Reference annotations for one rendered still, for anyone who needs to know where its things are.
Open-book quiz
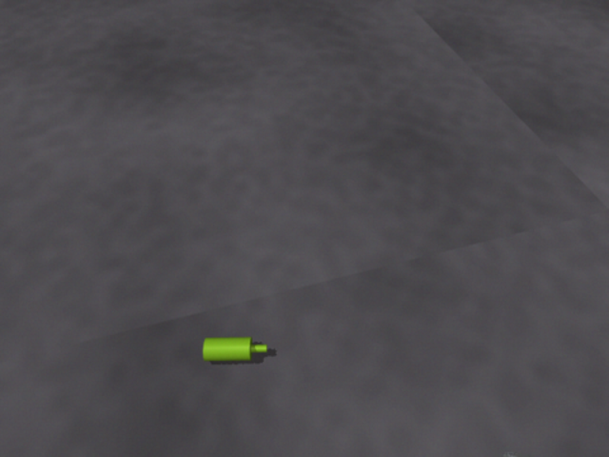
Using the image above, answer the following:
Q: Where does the bottle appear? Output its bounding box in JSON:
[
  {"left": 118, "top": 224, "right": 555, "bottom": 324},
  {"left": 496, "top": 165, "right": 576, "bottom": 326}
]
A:
[{"left": 203, "top": 337, "right": 267, "bottom": 361}]

